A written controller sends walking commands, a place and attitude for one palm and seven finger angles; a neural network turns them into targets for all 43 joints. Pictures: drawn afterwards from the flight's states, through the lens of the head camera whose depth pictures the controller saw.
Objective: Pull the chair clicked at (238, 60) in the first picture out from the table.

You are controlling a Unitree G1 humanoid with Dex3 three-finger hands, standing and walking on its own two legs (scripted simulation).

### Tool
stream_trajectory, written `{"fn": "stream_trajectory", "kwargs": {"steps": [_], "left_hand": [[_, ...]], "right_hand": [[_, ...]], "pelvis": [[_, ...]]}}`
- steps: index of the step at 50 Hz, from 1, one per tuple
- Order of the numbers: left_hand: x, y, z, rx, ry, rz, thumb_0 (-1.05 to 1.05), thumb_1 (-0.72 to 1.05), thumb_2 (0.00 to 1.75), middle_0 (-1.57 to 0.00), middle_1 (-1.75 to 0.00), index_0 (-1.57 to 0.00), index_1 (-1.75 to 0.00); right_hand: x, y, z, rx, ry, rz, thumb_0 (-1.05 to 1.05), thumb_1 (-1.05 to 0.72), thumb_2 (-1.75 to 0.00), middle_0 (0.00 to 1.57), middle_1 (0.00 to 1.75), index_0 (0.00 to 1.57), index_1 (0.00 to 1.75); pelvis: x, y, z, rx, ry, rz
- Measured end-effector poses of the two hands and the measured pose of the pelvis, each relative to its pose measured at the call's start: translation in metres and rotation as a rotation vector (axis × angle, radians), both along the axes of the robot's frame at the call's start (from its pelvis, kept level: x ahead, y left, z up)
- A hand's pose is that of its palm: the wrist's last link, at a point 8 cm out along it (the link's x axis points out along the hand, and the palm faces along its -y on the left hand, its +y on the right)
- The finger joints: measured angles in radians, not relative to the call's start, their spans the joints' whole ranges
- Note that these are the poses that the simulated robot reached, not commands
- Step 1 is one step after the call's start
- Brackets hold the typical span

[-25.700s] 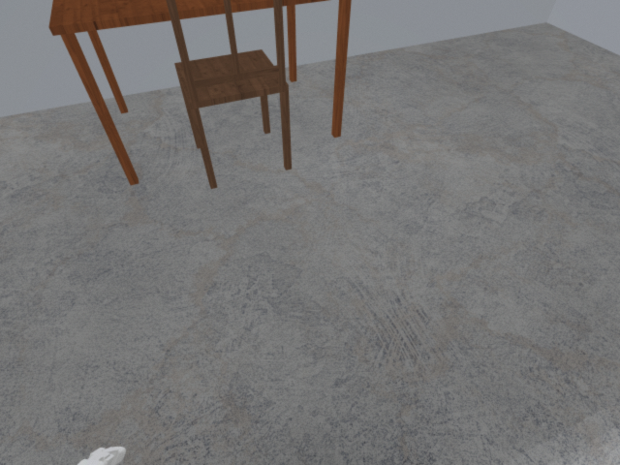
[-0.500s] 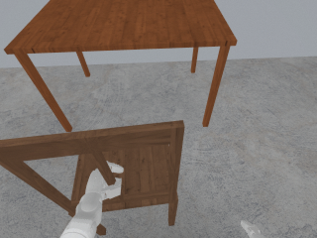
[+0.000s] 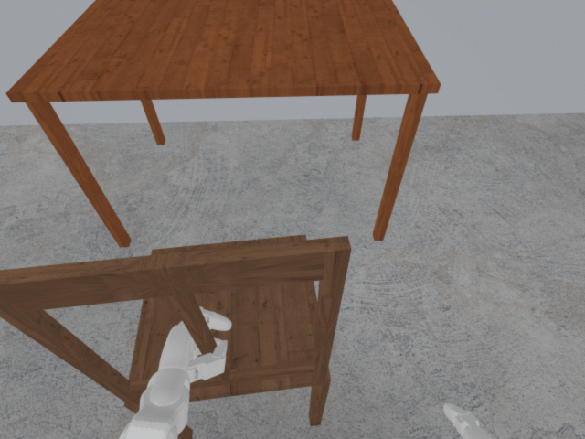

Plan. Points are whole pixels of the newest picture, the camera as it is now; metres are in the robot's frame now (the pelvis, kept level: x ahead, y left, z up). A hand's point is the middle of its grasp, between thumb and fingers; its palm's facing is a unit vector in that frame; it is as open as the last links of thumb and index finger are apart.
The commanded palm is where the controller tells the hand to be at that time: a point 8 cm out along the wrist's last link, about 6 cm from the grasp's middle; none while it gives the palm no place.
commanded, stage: open the thumb and straighten the fingers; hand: left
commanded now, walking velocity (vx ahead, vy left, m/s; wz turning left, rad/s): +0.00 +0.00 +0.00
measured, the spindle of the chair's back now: (205, 342) +0.27 +0.15 -0.06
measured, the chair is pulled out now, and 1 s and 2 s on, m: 0.55 0.55 0.55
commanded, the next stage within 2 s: draw the fingers out of the gap in 0.78 s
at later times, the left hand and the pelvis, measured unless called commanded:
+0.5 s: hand (216, 350) +0.26 +0.13 -0.07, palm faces +0.01 -0.99 -0.17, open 13.5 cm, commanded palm +0.24 +0.18 -0.05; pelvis +0.00 +0.00 -0.03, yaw +3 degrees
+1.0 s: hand (204, 362) +0.24 +0.15 -0.07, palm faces +0.02 -0.98 -0.17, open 17.4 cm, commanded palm +0.21 +0.19 -0.05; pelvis +0.02 +0.00 -0.04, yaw +4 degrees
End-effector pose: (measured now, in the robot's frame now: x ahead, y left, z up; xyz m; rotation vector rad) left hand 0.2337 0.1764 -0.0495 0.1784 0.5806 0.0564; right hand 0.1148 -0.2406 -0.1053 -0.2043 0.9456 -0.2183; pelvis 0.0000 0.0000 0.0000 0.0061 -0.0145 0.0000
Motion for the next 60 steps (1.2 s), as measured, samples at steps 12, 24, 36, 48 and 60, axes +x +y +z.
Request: {"fn": "stream_trajectory", "kwargs": {"steps": [12,24,36,48,60], "left_hand": [[0.004,0.002,0.003,-0.021,-0.035,-0.015,0.04,0.44,0.67,-0.32,-1.33,-0.5,-1.45],[0.01,0.006,0.0,-0.011,0.003,0.003,0.01,-0.36,0.28,-0.35,-1.1,-0.39,-1.12],[0.007,0.01,-0.001,-0.011,0.012,0.019,-0.01,-0.52,0.21,-0.11,-0.34,-0.12,-0.34],[-0.001,0.02,-0.003,-0.014,0.022,0.026,-0.01,-0.53,0.2,-0.01,-0.04,-0.02,-0.03],[-0.05,0.02,-0.004,-0.015,0.053,0.036,-0.01,-0.53,0.2,0.0,0.0,-0.01,0.0]], "right_hand": [[-0.005,-0.005,-0.007,0.043,-0.045,0.018,0.01,-0.9,-0.89,0.2,0.3,0.2,0.3],[0.032,0.001,-0.016,0.04,-0.156,0.088,0.02,-0.9,-0.9,0.2,0.3,0.2,0.3],[0.056,0.006,-0.017,0.037,-0.198,0.127,0.02,-0.9,-0.89,0.2,0.3,0.2,0.3],[0.058,0.001,-0.018,0.006,-0.194,0.121,0.02,-0.9,-0.9,0.2,0.3,0.2,0.3],[0.069,0.016,-0.015,0.003,-0.248,0.136,0.02,-0.9,-0.9,0.2,0.3,0.2,0.3]], "pelvis": [[-0.005,0.001,-0.011,0.002,0.094,0.026],[-0.001,0.002,-0.026,0.002,0.161,0.043],[0.01,-0.003,-0.035,-0.007,0.189,0.062],[0.016,-0.001,-0.039,-0.016,0.207,0.069],[0.019,0.007,-0.045,-0.025,0.215,0.078]]}}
